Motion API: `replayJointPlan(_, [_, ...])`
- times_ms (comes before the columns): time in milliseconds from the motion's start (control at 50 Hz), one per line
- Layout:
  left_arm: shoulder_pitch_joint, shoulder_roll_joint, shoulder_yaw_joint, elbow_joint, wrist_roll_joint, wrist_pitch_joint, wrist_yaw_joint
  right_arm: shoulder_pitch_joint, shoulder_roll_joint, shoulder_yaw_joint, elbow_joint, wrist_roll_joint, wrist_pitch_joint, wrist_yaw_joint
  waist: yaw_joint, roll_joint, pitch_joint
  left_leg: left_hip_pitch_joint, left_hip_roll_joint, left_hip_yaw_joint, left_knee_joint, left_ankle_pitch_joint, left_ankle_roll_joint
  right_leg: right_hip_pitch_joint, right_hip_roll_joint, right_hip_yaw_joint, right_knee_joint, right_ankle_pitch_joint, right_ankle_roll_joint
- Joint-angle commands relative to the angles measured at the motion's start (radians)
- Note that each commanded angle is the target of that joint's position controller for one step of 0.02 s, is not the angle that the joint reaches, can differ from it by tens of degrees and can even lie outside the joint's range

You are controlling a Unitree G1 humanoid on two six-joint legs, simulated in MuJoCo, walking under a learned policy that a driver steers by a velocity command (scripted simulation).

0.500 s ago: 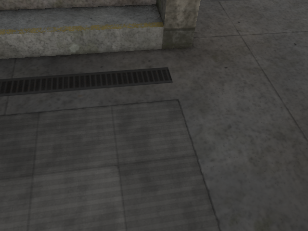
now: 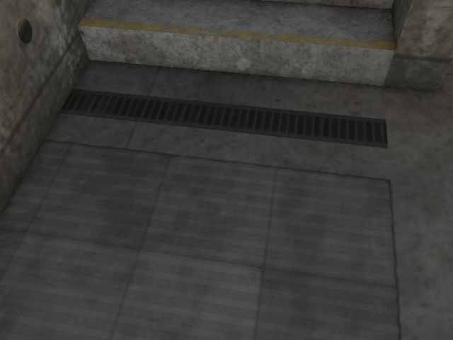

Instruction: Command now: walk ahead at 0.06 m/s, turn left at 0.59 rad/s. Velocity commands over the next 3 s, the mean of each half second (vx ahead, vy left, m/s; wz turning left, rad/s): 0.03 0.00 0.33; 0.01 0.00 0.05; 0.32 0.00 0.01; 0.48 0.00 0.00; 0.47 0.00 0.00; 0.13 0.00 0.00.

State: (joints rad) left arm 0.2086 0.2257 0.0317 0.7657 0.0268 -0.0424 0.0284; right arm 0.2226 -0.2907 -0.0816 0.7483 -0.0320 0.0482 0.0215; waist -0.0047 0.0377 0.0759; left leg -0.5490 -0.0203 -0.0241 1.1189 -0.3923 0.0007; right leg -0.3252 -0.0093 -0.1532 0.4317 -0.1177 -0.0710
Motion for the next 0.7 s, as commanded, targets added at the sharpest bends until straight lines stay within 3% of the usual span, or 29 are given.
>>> replayJointPlan(20, [-0.022, 0.124, 0.03, -0.064, 0.003, -0.002, 0.001, 0.07, -0.017, 0.008, -0.053, 0.0, 0.018, 0.016, -0.027, -0.161, -0.136, 0.093, 0.042, 0.016, -0.107, 0.053, 0.007, 0.023, -0.271, 0.162, -0.185, 0.103, -0.161])
replayJointPlan(80, [-0.013, 0.162, 0.042, -0.065, 0.004, 0.016, -0.002, 0.008, -0.023, 0.016, -0.087, 0.006, 0.021, 0.027, -0.005, -0.17, -0.131, 0.171, 0.039, 0.057, -0.247, 0.033, 0.016, 0.001, -0.282, 0.129, -0.179, -0.028, -0.15])
replayJointPlan(140, [0.031, 0.188, 0.049, -0.046, 0.003, 0.034, -0.008, -0.011, -0.021, 0.023, -0.107, 0.008, 0.01, 0.021, 0.014, -0.153, -0.133, 0.246, 0.012, 0.076, -0.398, -0.003, 0.035, 0.023, -0.297, 0.137, -0.129, -0.07, -0.14])
replayJointPlan(180, [0.051, 0.183, 0.048, -0.03, -0.004, 0.048, -0.012, 0.051, -0.018, 0.026, -0.088, 0.006, -0.012, 0.013, -0.014, -0.102, -0.136, 0.394, -0.016, 0.071, -0.621, 0.091, 0.06, -0.027, -0.264, 0.092, -0.018, -0.031, -0.074])
replayJointPlan(200, [0.099, 0.142, 0.04, -0.019, 0.004, 0.055, -0.02, 0.072, -0.057, 0.021, -0.089, 0.0, -0.027, 0.004, -0.012, 0.026, -0.137, 0.452, 0.092, -0.093, -0.8, 0.107, 0.076, -0.076, -0.204, 0.024, 0.121, -0.123, 0.0])
replayJointPlan(220, [0.102, 0.036, 0.009, -0.082, -0.012, 0.058, -0.026, 0.018, -0.187, -0.003, -0.135, 0.002, -0.03, -0.007, 0.016, 0.311, -0.11, 0.458, 0.385, -0.483, -0.905, 0.211, 0.179, -0.271, -0.031, -0.057, 0.296, -0.438, 0.09])
replayJointPlan(240, [0.017, 0.116, 0.027, -0.072, -0.001, 0.076, -0.015, 0.08, -0.164, -0.007, -0.107, -0.004, -0.032, -0.021, -0.058, 0.161, -0.072, 0.343, 0.394, -0.422, -0.878, 0.339, 0.26, -0.226, -0.036, 0.088, 0.45, -0.461, 0.086])
replayJointPlan(260, [0.027, 0.107, 0.028, -0.069, -0.016, 0.087, -0.02, 0.043, -0.114, 0.011, -0.097, -0.003, -0.033, -0.027, -0.012, 0.127, -0.067, 0.323, 0.332, -0.329, -0.858, 0.407, 0.259, -0.199, -0.035, 0.13, 0.494, -0.4, 0.083])
replayJointPlan(280, [0.051, 0.102, 0.028, -0.05, -0.02, 0.088, -0.023, -0.015, -0.077, 0.024, -0.098, 0.002, -0.034, -0.027, 0.023, 0.104, -0.057, 0.314, 0.271, -0.251, -0.859, 0.423, 0.226, -0.181, -0.038, 0.143, 0.493, -0.331, 0.078])
replayJointPlan(320, [0.109, 0.123, 0.038, -0.007, -0.001, 0.086, -0.023, -0.071, -0.048, 0.034, -0.108, 0.012, -0.044, -0.035, 0.045, 0.105, -0.102, 0.373, 0.203, -0.157, -0.827, 0.578, 0.201, -0.152, -0.019, 0.122, 0.526, -0.262, 0.076])
replayJointPlan(360, [0.112, 0.107, 0.034, 0.002, -0.006, 0.088, -0.026, -0.048, -0.026, 0.044, -0.096, 0.015, -0.052, -0.035, 0.038, 0.06, -0.14, 0.409, 0.205, -0.135, -0.804, 0.663, 0.206, -0.114, -0.015, 0.131, 0.506, -0.265, 0.083])
replayJointPlan(420, [0.07, 0.067, 0.017, -0.002, -0.013, 0.096, -0.023, -0.02, -0.031, 0.044, -0.067, 0.009, -0.056, -0.037, 0.008, 0.081, -0.117, 0.41, 0.203, -0.143, -0.796, 0.552, 0.206, -0.057, -0.012, 0.132, 0.344, -0.279, 0.083])
replayJointPlan(460, [0.063, 0.07, 0.015, 0.001, -0.014, 0.097, -0.015, -0.006, -0.041, 0.041, -0.047, 0.003, -0.052, -0.039, -0.009, 0.101, -0.106, 0.396, 0.209, -0.171, -0.785, 0.492, 0.216, -0.013, 0.005, 0.123, 0.254, -0.31, 0.074])
replayJointPlan(500, [0.088, 0.064, 0.012, 0.014, -0.019, 0.091, -0.006, -0.012, -0.046, 0.04, -0.03, 0.007, -0.05, -0.042, 0.005, 0.082, -0.107, 0.374, 0.205, -0.191, -0.76, 0.457, 0.207, 0.058, 0.02, 0.115, 0.122, -0.254, 0.061])
replayJointPlan(520, [0.117, 0.051, 0.007, 0.029, -0.018, 0.083, -0.002, -0.031, -0.043, 0.041, -0.024, 0.016, -0.049, -0.045, 0.031, 0.059, -0.112, 0.338, 0.19, -0.185, -0.741, 0.426, 0.181, 0.141, 0.019, 0.112, -0.004, -0.133, 0.053])
replayJointPlan(540, [0.129, 0.063, 0.005, 0.036, -0.007, 0.069, 0.002, -0.024, -0.023, 0.049, -0.017, 0.02, -0.054, -0.048, 0.035, 0.025, -0.125, 0.281, 0.174, -0.188, -0.735, 0.369, 0.138, 0.236, -0.029, 0.171, -0.073, -0.028, 0.045])
replayJointPlan(560, [0.141, 0.101, 0.007, 0.036, 0.006, 0.053, 0.005, -0.01, 0.013, 0.059, -0.017, 0.019, -0.06, -0.046, 0.021, -0.048, -0.139, 0.236, 0.129, -0.154, -0.689, 0.291, 0.094, 0.293, -0.142, 0.291, -0.115, 0.046, 0.029])
replayJointPlan(580, [0.064, 0.153, 0.017, 0.039, -0.012, 0.046, 0.001, 0.022, 0.031, 0.056, -0.007, 0.026, -0.055, -0.039, -0.046, -0.172, -0.071, 0.284, 0.025, -0.069, -0.723, 0.197, 0.067, 0.141, -0.178, 0.329, -0.1, 0.076, -0.011])
replayJointPlan(600, [0.032, 0.108, 0.008, 0.035, -0.016, 0.04, -0.008, 0.006, 0.003, 0.053, 0.021, 0.013, -0.051, -0.039, -0.025, -0.156, -0.06, 0.374, 0.035, -0.069, -0.731, 0.219, 0.056, 0.071, -0.171, 0.324, -0.113, 0.021, -0.014])
replayJointPlan(620, [0.035, 0.086, 0.001, 0.041, -0.016, 0.034, -0.011, 0.001, -0.015, 0.045, 0.04, 0.014, -0.051, -0.039, -0.012, -0.136, -0.051, 0.403, 0.043, -0.08, -0.731, 0.258, 0.058, 0.06, -0.136, 0.291, -0.118, -0.02, 0.006])
replayJointPlan(660, [0.062, 0.087, 0.001, 0.065, -0.018, 0.03, -0.003, 0.004, -0.029, 0.037, 0.067, 0.017, -0.055, -0.037, 0.002, -0.13, -0.055, 0.413, 0.062, -0.092, -0.727, 0.319, 0.066, 0.086, -0.098, 0.254, -0.113, -0.031, 0.023])
replayJointPlan(700, [0.08, 0.082, 0.002, 0.088, -0.019, 0.029, 0.001, 0.016, -0.009, 0.041, 0.097, 0.018, -0.06, -0.039, 0.006, -0.099, -0.057, 0.39, 0.069, -0.096, -0.744, 0.317, 0.063, 0.124, -0.092, 0.246, -0.105, -0.026, 0.02])
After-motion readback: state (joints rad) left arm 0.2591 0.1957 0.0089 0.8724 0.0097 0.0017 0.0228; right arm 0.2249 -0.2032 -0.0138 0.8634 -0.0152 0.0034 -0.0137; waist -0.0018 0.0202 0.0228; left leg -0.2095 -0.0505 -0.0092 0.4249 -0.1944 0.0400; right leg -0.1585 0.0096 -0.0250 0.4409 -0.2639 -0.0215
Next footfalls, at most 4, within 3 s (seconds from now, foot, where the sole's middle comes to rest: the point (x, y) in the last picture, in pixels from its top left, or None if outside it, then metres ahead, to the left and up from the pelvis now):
0.20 left None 0.06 0.12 -0.77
0.56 right None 0.06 -0.09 -0.77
1.72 right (242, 334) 0.46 0.01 -0.77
2.28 left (179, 242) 0.76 0.21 -0.77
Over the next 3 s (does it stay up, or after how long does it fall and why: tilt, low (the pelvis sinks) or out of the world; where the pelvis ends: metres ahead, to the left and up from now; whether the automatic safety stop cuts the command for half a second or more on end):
stays up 0.85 0.12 0.00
